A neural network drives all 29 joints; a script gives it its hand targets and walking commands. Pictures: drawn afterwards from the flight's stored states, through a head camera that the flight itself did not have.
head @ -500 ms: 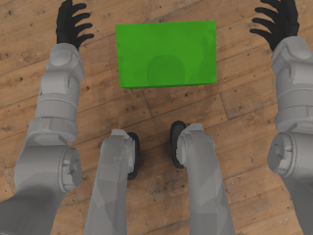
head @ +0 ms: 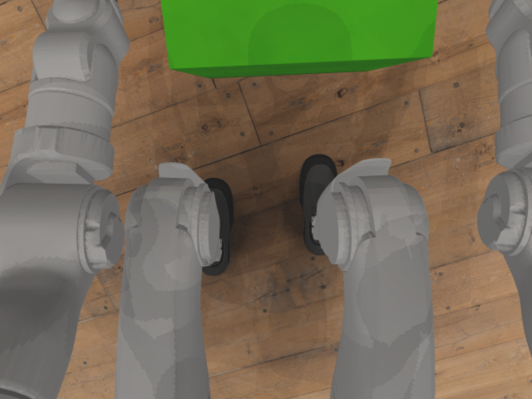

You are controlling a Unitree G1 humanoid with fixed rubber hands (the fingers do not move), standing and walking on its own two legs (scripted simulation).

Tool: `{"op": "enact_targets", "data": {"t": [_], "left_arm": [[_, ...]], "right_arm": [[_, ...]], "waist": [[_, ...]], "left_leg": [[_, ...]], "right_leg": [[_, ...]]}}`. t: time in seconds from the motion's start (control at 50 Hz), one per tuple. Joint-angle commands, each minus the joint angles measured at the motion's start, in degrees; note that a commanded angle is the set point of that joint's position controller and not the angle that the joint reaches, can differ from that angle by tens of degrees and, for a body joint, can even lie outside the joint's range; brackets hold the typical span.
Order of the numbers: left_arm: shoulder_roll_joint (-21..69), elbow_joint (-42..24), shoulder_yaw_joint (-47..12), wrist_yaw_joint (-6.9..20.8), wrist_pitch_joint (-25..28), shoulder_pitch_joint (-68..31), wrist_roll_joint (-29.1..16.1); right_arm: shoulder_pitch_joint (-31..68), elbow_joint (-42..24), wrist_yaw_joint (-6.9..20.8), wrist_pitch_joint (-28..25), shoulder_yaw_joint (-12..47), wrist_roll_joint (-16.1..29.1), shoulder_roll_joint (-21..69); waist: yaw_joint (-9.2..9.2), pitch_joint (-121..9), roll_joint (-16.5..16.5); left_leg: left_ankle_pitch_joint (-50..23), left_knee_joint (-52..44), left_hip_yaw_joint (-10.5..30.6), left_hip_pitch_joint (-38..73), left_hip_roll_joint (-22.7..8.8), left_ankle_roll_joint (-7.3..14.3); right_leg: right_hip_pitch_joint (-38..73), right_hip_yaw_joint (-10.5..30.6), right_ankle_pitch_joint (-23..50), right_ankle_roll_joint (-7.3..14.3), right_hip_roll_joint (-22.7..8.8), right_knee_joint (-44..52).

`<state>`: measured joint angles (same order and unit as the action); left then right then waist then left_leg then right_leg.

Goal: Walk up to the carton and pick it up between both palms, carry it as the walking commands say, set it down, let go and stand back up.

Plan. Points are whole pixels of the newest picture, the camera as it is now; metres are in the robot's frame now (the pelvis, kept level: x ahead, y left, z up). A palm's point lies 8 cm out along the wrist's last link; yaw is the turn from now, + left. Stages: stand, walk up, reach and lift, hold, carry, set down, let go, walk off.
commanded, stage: reach and lift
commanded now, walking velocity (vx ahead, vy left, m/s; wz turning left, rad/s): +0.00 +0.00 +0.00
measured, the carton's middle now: (291, 1) +0.53 -0.06 -0.29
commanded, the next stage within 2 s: none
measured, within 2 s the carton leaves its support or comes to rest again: leaves its support in 1.62 s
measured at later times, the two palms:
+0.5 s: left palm out of the picture +0.54 +0.16 -0.23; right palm out of the picture +0.52 -0.26 -0.24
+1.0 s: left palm out of the picture +0.55 +0.14 -0.22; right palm out of the picture +0.52 -0.24 -0.23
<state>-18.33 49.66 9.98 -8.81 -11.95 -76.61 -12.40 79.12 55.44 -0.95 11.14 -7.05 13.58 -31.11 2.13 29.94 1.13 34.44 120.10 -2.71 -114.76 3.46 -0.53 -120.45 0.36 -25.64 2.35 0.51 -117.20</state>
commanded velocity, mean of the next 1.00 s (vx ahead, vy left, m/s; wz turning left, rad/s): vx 0.00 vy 0.00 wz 0.00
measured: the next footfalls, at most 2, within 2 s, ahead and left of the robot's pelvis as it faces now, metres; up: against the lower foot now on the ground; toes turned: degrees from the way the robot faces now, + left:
none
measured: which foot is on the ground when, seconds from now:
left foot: down 0.00-1.00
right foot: down 0.00-1.00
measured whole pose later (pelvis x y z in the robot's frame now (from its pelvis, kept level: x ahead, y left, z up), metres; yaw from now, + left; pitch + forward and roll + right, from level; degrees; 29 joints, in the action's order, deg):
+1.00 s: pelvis +0.01 +0.00 -0.04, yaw +1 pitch +30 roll +2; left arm -18.8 62.1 1.1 -10.1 -3.9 -83.1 -17.5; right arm 81.5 65.3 -2.5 2.5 -0.8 17.6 -28.2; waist 2.6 29.9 2.4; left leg 34.7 128.1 -2.0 -123.6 4.5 -0.5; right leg -128.1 -1.0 -26.4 2.5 -1.2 -124.5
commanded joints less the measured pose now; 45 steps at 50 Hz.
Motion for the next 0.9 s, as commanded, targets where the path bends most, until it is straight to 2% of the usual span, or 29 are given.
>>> {"op": "enact_targets", "data": {"t": [0.0,0.02,0.04,0.08,0.1,0.12,0.14,0.18,0.22,0.24,0.26,0.32,0.4,0.42,0.44,0.5,0.54,0.56,0.58,0.6,0.62,0.66,0.68,0.72,0.74,0.78,0.82,0.86,0.88], "left_arm": [[-9.07,-5.52,1.27,0.41,4.41,-16.67,-0.10],[-8.70,-3.15,0.65,0.40,5.16,-16.92,0.15],[-9.34,-2.48,0.88,0.43,5.55,-17.20,0.13],[-8.49,0.91,-0.37,0.79,6.24,-17.23,-0.31],[-8.88,-1.88,-0.50,0.74,6.90,-17.57,-0.16],[-8.66,1.76,-0.83,0.82,7.06,-17.13,-0.16],[-9.32,0.35,-0.90,0.80,7.61,-17.43,-0.44],[-9.08,-0.14,-2.48,0.71,8.39,-19.32,-2.02],[-7.53,3.39,-4.09,0.86,8.27,-18.88,-3.52],[-7.73,2.97,-4.48,1.04,8.58,-19.03,-4.60],[-6.24,1.83,-5.73,1.16,8.61,-18.72,-5.49],[-6.78,-0.76,-5.86,0.61,8.91,-19.06,-5.11],[-5.78,0.24,-5.62,0.29,8.65,-17.00,-4.69],[-5.90,0.35,-5.46,0.19,8.57,-16.39,-4.26],[-4.61,0.55,-6.79,0.44,8.57,-16.35,-5.28],[-4.40,0.12,-6.68,-0.01,8.70,-16.35,-4.80],[-4.32,1.07,-6.20,-0.02,8.68,-15.71,-4.82],[-3.92,1.21,-6.68,0.06,8.74,-15.71,-5.14],[-3.56,1.57,-6.69,0.01,8.74,-16.13,-4.97],[-3.32,1.24,-6.65,-0.11,8.88,-15.89,-4.87],[-2.50,2.31,-7.19,-0.16,8.81,-15.62,-5.06],[-2.66,1.71,-6.94,-0.18,9.02,-16.02,-4.95],[-2.24,1.46,-7.33,-0.29,9.05,-17.27,-5.21],[-2.19,2.23,-7.41,-0.51,9.13,-16.91,-4.87],[-1.19,2.95,-8.31,-0.43,9.18,-17.29,-5.19],[-0.87,4.32,-8.10,-0.47,9.25,-17.14,-4.89],[-0.09,3.63,-8.33,-0.50,9.66,-17.66,-5.02],[0.16,3.51,-8.22,-0.68,9.91,-18.33,-4.42],[0.80,6.46,-8.10,-0.72,9.61,-17.35,-4.58]], "right_arm": [[18.29,-7.10,-0.22,-4.34,-0.71,0.50,-10.10],[18.29,-3.81,-0.30,-4.83,0.00,0.93,-9.38],[18.75,-3.50,-0.27,-5.42,-0.29,0.80,-9.98],[17.82,0.58,-0.27,-6.10,0.98,1.04,-8.18],[17.89,-0.59,-0.31,-6.81,0.55,1.22,-9.12],[18.10,1.49,-0.42,-6.99,1.25,1.69,-8.24],[18.26,-0.12,-0.63,-7.56,1.12,1.80,-8.10],[20.19,-0.59,-0.89,-8.53,1.21,2.25,-9.43],[20.81,0.50,-1.04,-9.08,1.49,2.71,-10.31],[20.47,-0.85,-1.17,-9.37,1.79,2.45,-9.89],[20.34,-2.25,-1.38,-9.68,0.79,2.06,-11.27],[19.04,-3.75,-1.47,-9.64,0.28,2.08,-10.83],[16.83,-2.37,-1.44,-9.84,-0.40,1.10,-10.55],[16.62,-1.43,-1.29,-9.79,-0.03,1.55,-10.09],[15.91,-1.68,-1.24,-9.76,0.49,1.55,-8.98],[15.67,-0.57,-1.05,-9.85,0.73,1.99,-8.86],[15.05,0.34,-0.94,-9.99,0.56,1.48,-8.68],[15.97,-1.65,-0.94,-10.20,0.18,1.74,-8.91],[15.64,0.95,-0.80,-9.94,0.81,2.00,-7.58],[15.86,-0.15,-0.72,-10.13,1.06,2.20,-7.69],[15.99,0.83,-0.63,-10.23,0.74,2.06,-7.71],[16.82,-0.55,-0.84,-10.40,1.41,2.45,-7.26],[17.38,-0.66,-0.99,-10.46,1.22,2.21,-7.49],[17.94,0.06,-1.17,-10.44,1.64,2.16,-6.64],[17.77,0.89,-1.14,-10.47,1.98,2.29,-5.50],[19.02,0.19,-1.03,-10.58,3.95,3.48,-3.74],[19.07,0.97,-1.17,-10.63,4.14,3.31,-2.99],[20.84,-0.47,-1.54,-10.87,4.68,3.73,-1.91],[19.86,1.92,-1.61,-10.77,4.95,3.90,-1.90]], "waist": [[-1.06,-95.87,-5.64],[-1.40,-93.55,-4.53],[-1.10,-91.82,-5.56],[-0.58,-88.04,-4.91],[-0.56,-90.22,-3.86],[-1.03,-88.30,-3.61],[-0.78,-88.87,-4.29],[-0.01,-89.88,-3.34],[1.01,-86.85,-3.47],[2.35,-89.02,-5.77],[3.41,-90.48,-4.81],[3.80,-92.88,-2.83],[4.20,-90.42,-2.84],[3.79,-89.81,-2.42],[4.54,-90.71,-2.36],[3.43,-89.67,-1.81],[3.90,-87.95,-2.51],[3.98,-89.22,-2.66],[3.84,-87.77,-2.52],[3.62,-88.50,-2.56],[4.18,-87.92,-2.89],[3.46,-88.39,-3.37],[4.14,-89.10,-3.43],[3.36,-87.60,-3.12],[3.60,-87.67,-2.58],[2.33,-87.06,-3.61],[2.68,-87.30,-3.84],[1.41,-87.05,-3.26],[1.88,-86.05,-3.39]], "left_leg": [[-9.76,-8.67,-0.82,18.51,-1.06,-0.25],[-9.71,-7.88,-1.20,17.02,-1.02,-0.64],[-9.60,-7.55,-0.63,16.10,-1.26,-0.47],[-9.04,-6.75,0.02,15.00,-1.56,-0.55],[-11.05,-6.05,0.02,17.02,-1.48,-0.86],[-10.99,-5.36,-0.35,15.43,-1.50,-1.01],[-11.80,-4.90,0.00,15.25,-1.28,-0.69],[-12.49,-3.88,0.14,15.82,-1.49,-0.90],[-11.45,-3.08,0.24,13.47,-1.57,-0.96],[-12.95,-1.96,0.60,13.10,-1.48,-0.94],[-13.10,-1.91,0.32,13.17,-1.35,-0.91],[-15.04,-1.33,-0.11,17.07,-0.85,-1.06],[-14.55,-1.19,0.07,14.68,-0.74,-1.17],[-14.61,-1.50,0.46,15.36,-0.74,-1.13],[-15.09,-1.34,0.52,16.38,-0.63,-1.09],[-15.59,-2.01,0.78,16.32,-0.63,-1.15],[-15.46,-1.73,0.97,15.99,-0.52,-1.00],[-15.77,-1.81,1.19,16.61,-0.42,-0.94],[-15.19,-2.27,1.21,16.36,-0.46,-0.92],[-15.87,-1.97,1.06,16.33,-0.37,-0.91],[-15.57,-2.43,1.37,16.20,-0.27,-0.87],[-16.51,-1.99,1.07,16.10,0.02,-0.84],[-16.31,-2.16,1.24,17.15,0.00,-0.92],[-14.82,-2.82,1.36,16.35,0.17,-0.78],[-15.61,-2.63,1.17,17.10,0.13,-0.91],[-14.40,-2.49,0.94,15.91,0.18,-0.63],[-14.81,-2.23,0.90,15.32,0.49,-0.48],[-15.04,-3.00,1.00,15.30,0.54,-0.44],[-14.27,-2.47,0.86,14.59,0.33,-0.49]], "right_leg": [[48.29,2.89,11.45,-2.15,-1.68,5.73],[46.68,3.18,11.49,-2.18,-1.76,5.48],[45.61,2.94,11.69,-2.08,-1.75,4.60],[42.73,2.61,10.89,-2.26,-1.95,3.27],[42.64,2.35,12.48,-2.06,-1.84,2.31],[42.08,2.70,12.52,-2.04,-1.94,2.45],[42.52,2.71,14.12,-2.22,-1.76,1.75],[42.28,2.64,14.63,-2.03,-2.18,0.38],[41.12,2.60,13.89,-1.85,-2.49,0.00],[43.86,2.72,16.84,-2.19,-2.85,-0.80],[44.60,2.55,17.17,-1.87,-2.67,-0.98],[43.19,1.91,17.79,-1.69,-2.36,-1.10],[41.95,1.65,17.75,-1.59,-1.87,-1.31],[40.86,1.56,17.93,-1.54,-1.87,-1.55],[41.47,1.49,18.10,-1.60,-1.99,-1.29],[39.15,1.33,17.74,-1.41,-1.76,-1.63],[37.33,1.28,17.04,-1.47,-1.73,-1.59],[38.16,1.20,17.30,-1.45,-1.62,-1.59],[37.30,1.18,16.72,-1.57,-1.74,-1.59],[37.57,1.34,17.78,-1.46,-1.76,-1.63],[36.58,0.72,17.10,-1.65,-1.70,-1.85],[37.54,1.22,18.04,-1.70,-1.72,-1.60],[37.48,0.93,17.53,-1.65,-1.66,-1.77],[35.87,0.79,15.78,-1.72,-1.50,-1.09],[35.87,0.74,16.08,-1.79,-1.56,-1.30],[36.66,1.18,15.13,-2.11,-1.54,-0.72],[36.90,1.29,16.03,-1.96,-1.01,-1.15],[36.36,1.30,15.97,-2.04,-0.78,-0.83],[36.82,1.66,15.19,-2.15,-0.85,-0.72]]}}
